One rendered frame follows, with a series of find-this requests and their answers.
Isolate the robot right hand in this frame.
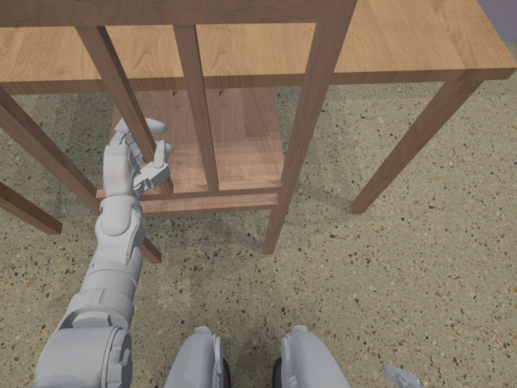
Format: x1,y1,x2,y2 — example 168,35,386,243
384,365,423,388

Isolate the table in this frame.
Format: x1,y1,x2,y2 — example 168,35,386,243
0,0,517,235

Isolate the robot left forearm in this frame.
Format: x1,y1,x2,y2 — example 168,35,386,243
34,195,146,387

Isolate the chair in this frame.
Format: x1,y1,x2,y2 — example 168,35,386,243
0,0,358,264

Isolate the robot shin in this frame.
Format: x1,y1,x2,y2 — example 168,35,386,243
194,327,224,388
281,325,307,388

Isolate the robot left hand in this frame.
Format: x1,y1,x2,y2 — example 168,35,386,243
103,117,174,201

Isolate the robot right shin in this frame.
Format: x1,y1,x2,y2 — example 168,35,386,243
281,325,307,388

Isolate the robot left shin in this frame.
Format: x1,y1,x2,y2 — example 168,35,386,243
194,327,224,388

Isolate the left robot upper arm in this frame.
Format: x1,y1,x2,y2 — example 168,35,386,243
29,326,132,388

